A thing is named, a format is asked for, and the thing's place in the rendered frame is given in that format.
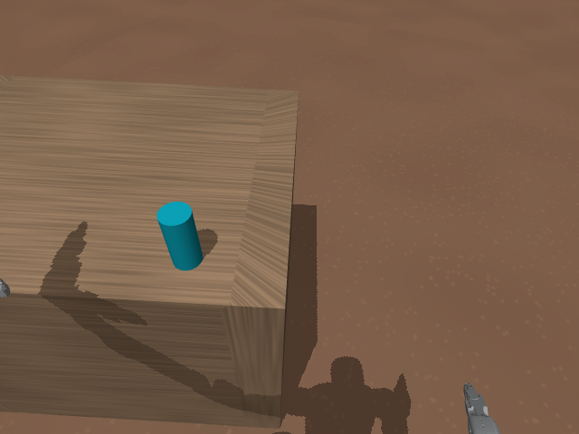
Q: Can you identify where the can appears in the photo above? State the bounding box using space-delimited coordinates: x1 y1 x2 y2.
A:
157 202 203 270

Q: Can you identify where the right robot hand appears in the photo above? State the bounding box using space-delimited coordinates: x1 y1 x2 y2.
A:
463 383 500 434

